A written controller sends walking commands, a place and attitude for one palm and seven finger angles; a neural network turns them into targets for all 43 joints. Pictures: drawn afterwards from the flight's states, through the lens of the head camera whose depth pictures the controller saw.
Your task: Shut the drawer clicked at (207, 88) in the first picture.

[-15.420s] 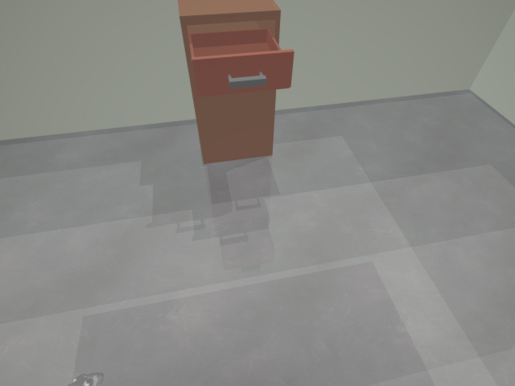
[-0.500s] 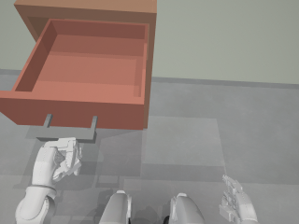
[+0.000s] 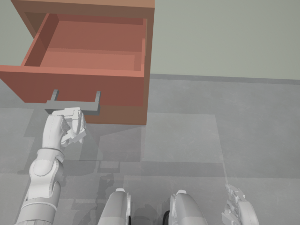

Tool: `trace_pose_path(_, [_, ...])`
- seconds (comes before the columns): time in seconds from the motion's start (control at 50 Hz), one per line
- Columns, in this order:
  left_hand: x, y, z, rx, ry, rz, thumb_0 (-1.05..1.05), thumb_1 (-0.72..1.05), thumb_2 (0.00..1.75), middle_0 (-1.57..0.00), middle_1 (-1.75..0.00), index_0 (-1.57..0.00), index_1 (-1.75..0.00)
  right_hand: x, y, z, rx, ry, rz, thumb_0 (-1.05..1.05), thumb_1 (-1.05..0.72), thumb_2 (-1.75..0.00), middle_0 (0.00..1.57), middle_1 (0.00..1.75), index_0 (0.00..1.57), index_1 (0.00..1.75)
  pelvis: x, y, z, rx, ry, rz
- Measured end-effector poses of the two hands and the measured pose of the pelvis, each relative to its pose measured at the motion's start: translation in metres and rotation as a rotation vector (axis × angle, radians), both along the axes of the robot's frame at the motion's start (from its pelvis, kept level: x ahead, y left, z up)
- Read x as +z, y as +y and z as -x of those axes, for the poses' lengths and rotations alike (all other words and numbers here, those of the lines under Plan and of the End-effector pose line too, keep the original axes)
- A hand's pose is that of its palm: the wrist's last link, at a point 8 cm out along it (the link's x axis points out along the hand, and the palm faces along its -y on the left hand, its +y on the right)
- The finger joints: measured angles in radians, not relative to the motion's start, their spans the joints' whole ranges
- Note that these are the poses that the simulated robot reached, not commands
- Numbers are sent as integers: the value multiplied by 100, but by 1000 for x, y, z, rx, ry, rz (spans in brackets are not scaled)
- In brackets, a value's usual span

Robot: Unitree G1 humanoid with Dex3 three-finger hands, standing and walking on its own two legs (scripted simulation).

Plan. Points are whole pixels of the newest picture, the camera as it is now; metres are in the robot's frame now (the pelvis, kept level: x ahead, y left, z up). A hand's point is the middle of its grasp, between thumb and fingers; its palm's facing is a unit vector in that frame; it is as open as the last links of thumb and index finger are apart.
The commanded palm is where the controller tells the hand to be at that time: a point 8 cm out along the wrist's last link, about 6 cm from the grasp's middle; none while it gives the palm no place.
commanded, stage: push the drawer shut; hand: left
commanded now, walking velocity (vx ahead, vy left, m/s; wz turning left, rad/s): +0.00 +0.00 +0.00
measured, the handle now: (75, 100) +0.42 +0.22 +0.04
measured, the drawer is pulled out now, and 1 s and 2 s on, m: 0.23 0.12 0.00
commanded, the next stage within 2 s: none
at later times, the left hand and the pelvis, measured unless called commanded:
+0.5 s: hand (88, 106) +0.41 +0.18 +0.03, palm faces +0.00 -1.00 -0.05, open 3.1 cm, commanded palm +0.40 +0.23 +0.04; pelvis +0.01 +0.00 +0.01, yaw -1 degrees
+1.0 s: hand (90, 92) +0.46 +0.19 +0.03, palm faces +0.00 -1.00 -0.05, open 3.2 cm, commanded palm +0.46 +0.23 +0.04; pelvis +0.00 +0.00 +0.00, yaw -1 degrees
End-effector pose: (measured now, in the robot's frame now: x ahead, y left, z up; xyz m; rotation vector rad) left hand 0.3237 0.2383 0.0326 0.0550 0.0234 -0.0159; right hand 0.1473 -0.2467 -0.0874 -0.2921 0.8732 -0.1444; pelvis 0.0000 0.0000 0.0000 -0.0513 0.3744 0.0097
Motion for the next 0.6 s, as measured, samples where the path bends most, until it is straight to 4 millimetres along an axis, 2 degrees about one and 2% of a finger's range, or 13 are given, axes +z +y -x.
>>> trace_pose_path(0.24, [-1, 2, -36, 8, -7, 3, 0, 78, 91, -140, -160, -140, -160, -2, -3, 21, -37, 92, 10, 1, -90, -90, 20, 30, 20, 30, 4, 4, -5, -8, 14, -2])
trace_pose_path(0.6, [0, -1, -79, 18, -3, 4, 2, 81, 92, -140, -160, -140, -160, -7, -7, 36, -77, 193, -1, 1, -90, -90, 20, 30, 20, 30, 8, 3, -14, -17, 36, -5])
